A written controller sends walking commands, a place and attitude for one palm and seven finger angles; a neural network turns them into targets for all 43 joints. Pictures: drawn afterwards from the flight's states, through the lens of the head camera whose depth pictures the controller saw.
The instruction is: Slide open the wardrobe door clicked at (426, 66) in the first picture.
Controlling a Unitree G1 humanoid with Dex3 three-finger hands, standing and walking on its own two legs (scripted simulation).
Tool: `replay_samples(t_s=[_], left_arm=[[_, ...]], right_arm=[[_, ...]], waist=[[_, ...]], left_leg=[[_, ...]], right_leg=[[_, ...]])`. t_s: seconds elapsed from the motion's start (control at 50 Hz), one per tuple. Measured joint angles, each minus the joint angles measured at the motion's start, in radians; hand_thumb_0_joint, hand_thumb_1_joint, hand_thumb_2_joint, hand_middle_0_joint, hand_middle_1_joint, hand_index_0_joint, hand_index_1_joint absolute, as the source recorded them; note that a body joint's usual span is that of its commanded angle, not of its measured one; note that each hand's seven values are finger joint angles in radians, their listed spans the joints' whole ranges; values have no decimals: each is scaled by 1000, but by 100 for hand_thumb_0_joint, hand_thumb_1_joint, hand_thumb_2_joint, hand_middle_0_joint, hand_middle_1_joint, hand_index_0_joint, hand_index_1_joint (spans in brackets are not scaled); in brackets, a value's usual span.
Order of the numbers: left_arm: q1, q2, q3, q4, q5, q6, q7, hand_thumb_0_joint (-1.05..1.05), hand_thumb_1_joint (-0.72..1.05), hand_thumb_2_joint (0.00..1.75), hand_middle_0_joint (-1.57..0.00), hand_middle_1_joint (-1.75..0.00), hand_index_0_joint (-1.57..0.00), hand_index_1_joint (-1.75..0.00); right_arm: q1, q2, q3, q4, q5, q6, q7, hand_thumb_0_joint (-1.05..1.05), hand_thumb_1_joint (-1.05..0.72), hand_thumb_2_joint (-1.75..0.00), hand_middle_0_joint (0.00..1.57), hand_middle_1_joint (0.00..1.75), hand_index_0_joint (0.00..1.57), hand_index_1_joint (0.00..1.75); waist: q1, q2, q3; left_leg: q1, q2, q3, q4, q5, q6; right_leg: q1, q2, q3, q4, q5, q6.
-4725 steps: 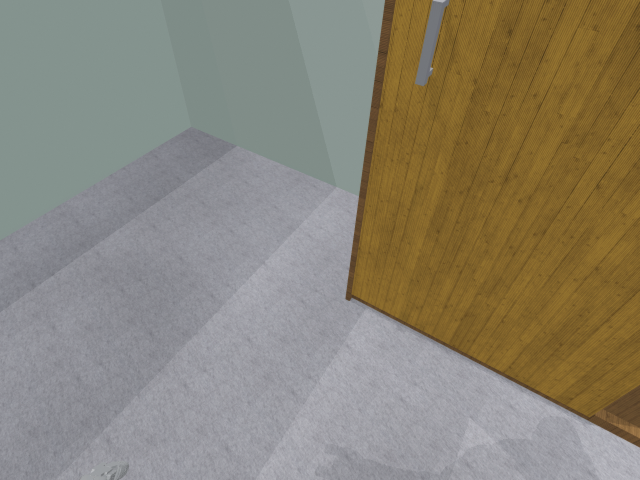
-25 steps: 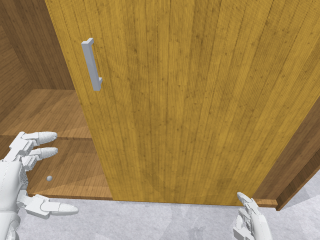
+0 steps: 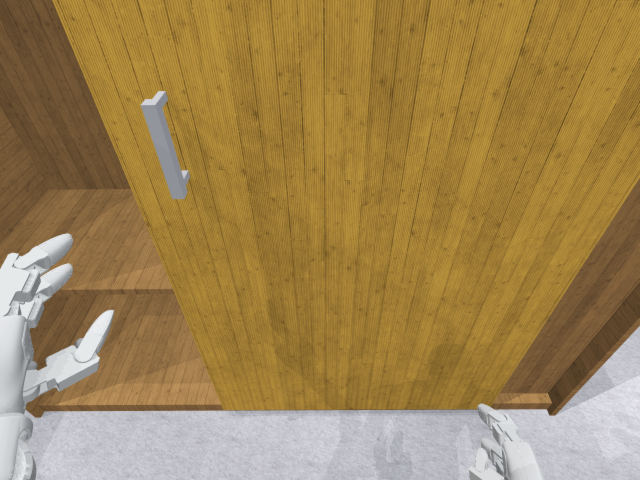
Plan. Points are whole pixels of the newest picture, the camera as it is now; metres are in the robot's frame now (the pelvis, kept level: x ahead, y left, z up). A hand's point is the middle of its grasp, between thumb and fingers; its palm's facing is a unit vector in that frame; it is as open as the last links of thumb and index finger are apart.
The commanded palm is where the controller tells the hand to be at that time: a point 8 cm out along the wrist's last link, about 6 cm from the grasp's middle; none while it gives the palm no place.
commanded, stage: draw the hand back to the body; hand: left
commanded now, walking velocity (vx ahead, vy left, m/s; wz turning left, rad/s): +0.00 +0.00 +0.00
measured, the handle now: (170, 146) +0.47 +0.29 +0.21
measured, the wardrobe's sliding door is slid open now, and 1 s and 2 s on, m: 0.59 0.59 0.59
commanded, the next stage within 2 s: step back with the hand held close in 0.44 s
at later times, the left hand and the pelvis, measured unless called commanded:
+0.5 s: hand (60, 346) +0.17 +0.27 +0.17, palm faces +0.48 -0.80 -0.36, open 7.4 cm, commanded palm +0.13 +0.30 +0.18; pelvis -0.01 +0.01 +0.00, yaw +0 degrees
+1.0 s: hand (9, 389) +0.13 +0.29 +0.16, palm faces +0.41 -0.76 -0.50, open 7.4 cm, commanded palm +0.08 +0.32 +0.18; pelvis -0.06 +0.02 +0.00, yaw +0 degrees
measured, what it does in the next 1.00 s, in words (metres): shifts its weight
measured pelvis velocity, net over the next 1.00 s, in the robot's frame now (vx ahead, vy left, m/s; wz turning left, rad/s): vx -0.06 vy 0.02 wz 0.01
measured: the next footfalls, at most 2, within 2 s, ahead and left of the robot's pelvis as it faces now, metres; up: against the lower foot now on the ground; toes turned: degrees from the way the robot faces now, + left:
right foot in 1.70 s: -0.24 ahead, -0.09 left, +0.00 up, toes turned +0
left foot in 1.82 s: -0.06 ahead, +0.11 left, +0.00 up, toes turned -1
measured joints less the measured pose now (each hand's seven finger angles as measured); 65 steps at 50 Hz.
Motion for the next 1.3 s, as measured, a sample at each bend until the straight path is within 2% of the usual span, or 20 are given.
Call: replay_samples(t_s=[0.16, 0.32, 0.58, 0.7, 0.82, 0.9, 0.98, 1.04, 1.18, 1.3], left_arm=[[-54, 0, 22, 24, -4, 12, 2, 0, 74, 83, -21, -39, -22, -39], [-38, -5, 12, 22, -7, 18, -8, 1, 86, 88, -21, -32, -21, -32], [-51, -7, 16, 38, -5, 9, -3, 1, 89, 90, -21, -31, -21, -30], [-60, 31, 79, 27, 5, -46, -2, 1, 89, 90, -21, -31, -21, -30], [39, 27, 49, -27, 10, -52, -10, 1, 89, 90, -20, -30, -21, -30], [82, 58, 54, -56, 11, -64, -13, 1, 89, 90, -21, -31, -22, -30], [67, 85, 93, -56, 15, -86, -3, 1, 89, 90, -21, -31, -22, -30], [39, 78, 112, -40, 22, -101, 8, 1, 89, 90, -21, -31, -22, -30], [9, 36, 90, -21, 49, -123, 15, 1, 89, 90, -21, -31, -21, -30], [40, 56, 92, -72, 46, -153, 26, 1, 89, 90, -21, -31, -22, -30]], right_arm=[[-17, -3, -5, -5, 0, 29, 7, 2, -90, -90, 21, 30, 20, 30], [-12, 8, -4, -8, -1, 53, 15, 1, -90, -90, 21, 30, 20, 30], [-7, 6, -5, 10, 0, 53, 9, 2, -90, -90, 21, 30, 20, 30], [-34, 2, 4, -24, 1, 105, 13, 2, -90, -90, 21, 30, 20, 30], [-42, -13, -16, -77, 5, 133, 11, 1, -90, -90, 21, 30, 20, 30], [-29, -9, -24, -91, 10, 141, 1, 1, -90, -90, 21, 30, 20, 30], [-16, -1, -22, -94, 14, 134, -5, 1, -90, -90, 21, 30, 20, 30], [-10, 0, -18, -94, 16, 119, -5, 1, -90, -90, 21, 30, 20, 30], [5, 2, -17, -89, 14, 82, -2, 1, -90, -90, 21, 30, 20, 30], [9, 2, -21, -68, 6, 65, 6, 1, -90, -90, 21, 30, 20, 30]], waist=[[5, 1, 3], [1, -3, 5], [1, 2, 19], [-35, -2, 11], [-54, 0, 22], [-54, -11, 25], [-47, -21, 28], [-46, -18, 29], [-58, -11, 30], [-51, -30, 37]], left_leg=[[15, -3, 3, -23, 11, 4], [21, -2, 4, -39, 25, 5], [32, 1, -1, -54, 48, 6], [-61, 10, -21, -21, 59, 8], [-124, 1, -2, -22, 83, 22], [-148, -7, 5, -21, 97, 30], [-170, -9, 2, -9, 109, 33], [-190, -7, -4, 5, 116, 36], [-242, -10, -32, 45, 92, 41], [-302, -12, -51, 121, -4, 23]], right_leg=[[17, -2, 2, -30, 16, 4], [24, -1, 3, -49, 32, 5], [42, 4, -2, -76, 60, 5], [-28, 14, -20, -80, 84, 6], [-107, 3, -3, -58, 104, 19], [-143, -7, 4, -34, 107, 26], [-166, -9, 1, -14, 114, 27], [-182, -7, -4, -3, 121, 27], [-219, 22, 17, 23, 114, 19], [-249, 36, 24, 26, 157, 13]])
